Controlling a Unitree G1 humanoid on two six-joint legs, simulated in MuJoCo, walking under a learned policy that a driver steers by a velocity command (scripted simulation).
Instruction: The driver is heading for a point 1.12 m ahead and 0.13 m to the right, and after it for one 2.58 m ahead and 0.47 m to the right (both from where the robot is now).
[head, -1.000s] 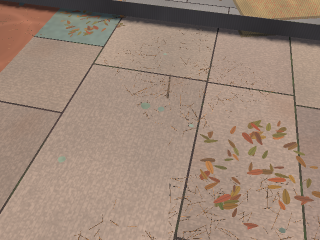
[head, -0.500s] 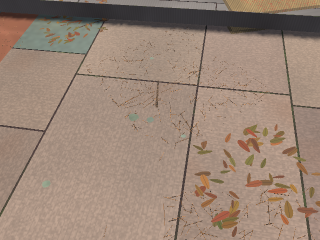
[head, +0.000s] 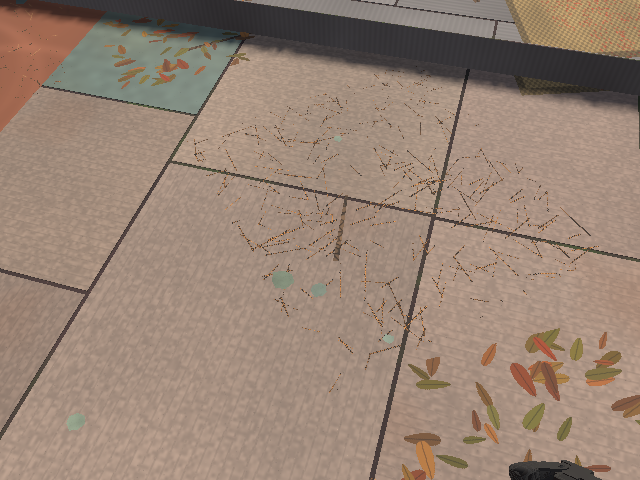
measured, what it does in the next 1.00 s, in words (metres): walks ahead: left foot, then right foot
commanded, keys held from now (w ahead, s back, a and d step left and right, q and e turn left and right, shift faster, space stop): w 1.00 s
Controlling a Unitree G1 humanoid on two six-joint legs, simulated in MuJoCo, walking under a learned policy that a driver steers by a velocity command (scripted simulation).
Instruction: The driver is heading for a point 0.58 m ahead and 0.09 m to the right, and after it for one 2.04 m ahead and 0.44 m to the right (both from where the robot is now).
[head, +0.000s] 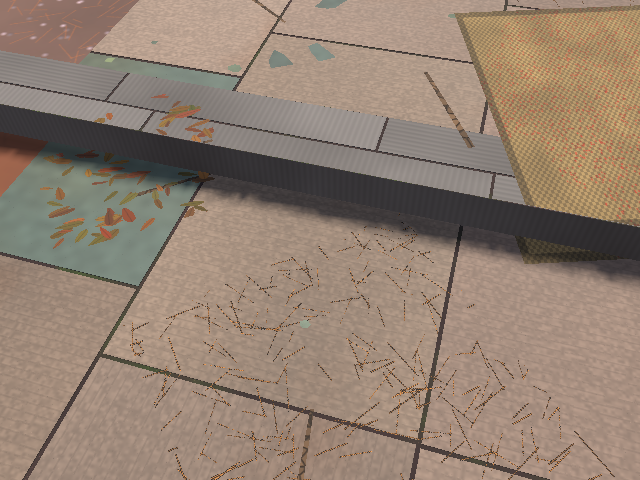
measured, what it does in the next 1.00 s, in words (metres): walks ahead: left foot, then right foot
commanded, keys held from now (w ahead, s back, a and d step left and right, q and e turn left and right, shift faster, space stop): w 0.48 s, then w+e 0.52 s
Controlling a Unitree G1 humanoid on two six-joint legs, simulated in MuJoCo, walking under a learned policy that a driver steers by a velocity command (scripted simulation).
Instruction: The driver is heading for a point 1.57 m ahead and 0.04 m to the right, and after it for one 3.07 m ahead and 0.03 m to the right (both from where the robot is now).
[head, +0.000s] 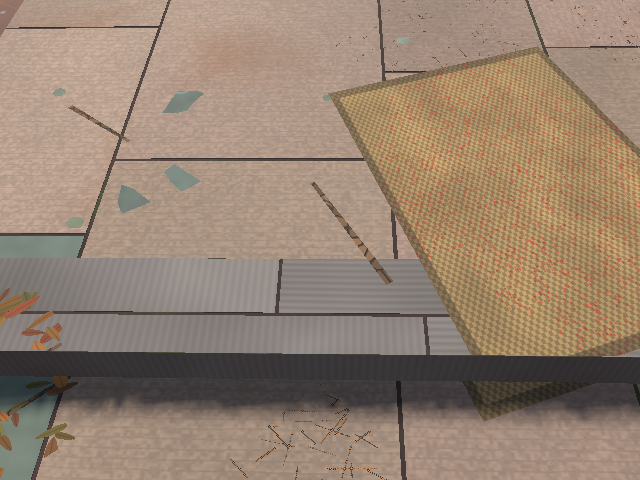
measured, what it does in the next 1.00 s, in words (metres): walks ahead: left foot, then right foot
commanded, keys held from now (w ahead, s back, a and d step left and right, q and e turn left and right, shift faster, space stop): w+e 0.18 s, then w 0.82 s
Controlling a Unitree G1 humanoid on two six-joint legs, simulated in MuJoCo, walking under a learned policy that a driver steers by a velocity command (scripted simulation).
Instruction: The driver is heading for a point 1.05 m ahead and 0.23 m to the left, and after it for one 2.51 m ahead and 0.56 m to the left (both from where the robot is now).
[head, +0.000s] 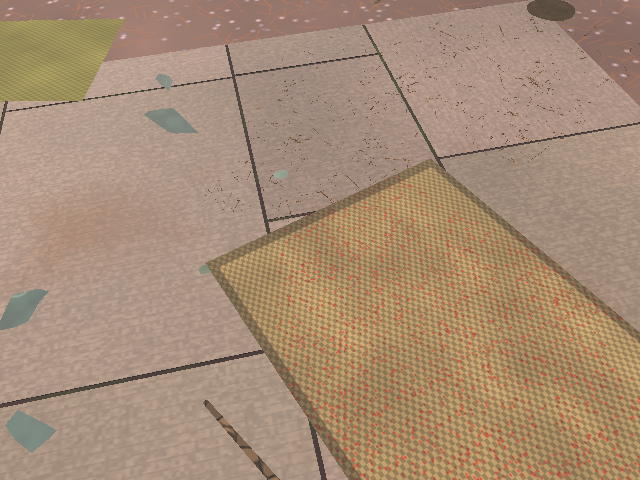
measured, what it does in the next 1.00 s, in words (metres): climbs: left foot 0.12 m higher, then right foot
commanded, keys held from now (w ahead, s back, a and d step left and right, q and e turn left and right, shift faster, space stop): w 1.00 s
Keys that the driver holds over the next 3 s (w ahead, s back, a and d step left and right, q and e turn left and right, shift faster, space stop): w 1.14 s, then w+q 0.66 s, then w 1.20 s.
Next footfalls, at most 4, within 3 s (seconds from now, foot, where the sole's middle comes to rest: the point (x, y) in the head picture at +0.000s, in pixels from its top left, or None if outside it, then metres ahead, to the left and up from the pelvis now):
0.30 left None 0.35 0.12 -0.66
0.90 right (352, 398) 0.66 0.00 -0.66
1.44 left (274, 283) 0.96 0.17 -0.66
2.00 right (301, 184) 1.31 0.12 -0.66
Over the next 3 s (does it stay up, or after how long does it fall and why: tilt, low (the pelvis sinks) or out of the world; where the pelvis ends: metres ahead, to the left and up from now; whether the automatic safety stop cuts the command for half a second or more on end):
stays up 1.59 0.37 0.11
